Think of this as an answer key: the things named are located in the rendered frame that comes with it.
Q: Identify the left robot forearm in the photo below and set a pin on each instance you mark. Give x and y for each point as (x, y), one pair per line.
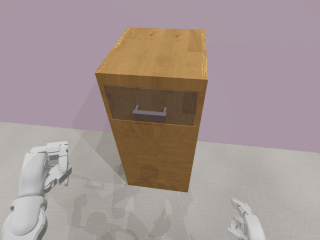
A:
(28, 220)

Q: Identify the cabinet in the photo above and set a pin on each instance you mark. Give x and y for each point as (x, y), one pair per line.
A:
(156, 155)

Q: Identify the handle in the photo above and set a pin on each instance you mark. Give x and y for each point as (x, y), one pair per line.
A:
(149, 114)

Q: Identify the drawer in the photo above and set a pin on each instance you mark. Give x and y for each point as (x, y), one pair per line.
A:
(181, 104)

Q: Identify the robot right hand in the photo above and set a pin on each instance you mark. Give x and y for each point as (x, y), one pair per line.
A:
(250, 227)

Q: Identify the robot left hand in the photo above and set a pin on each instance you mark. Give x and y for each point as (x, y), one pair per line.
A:
(35, 167)

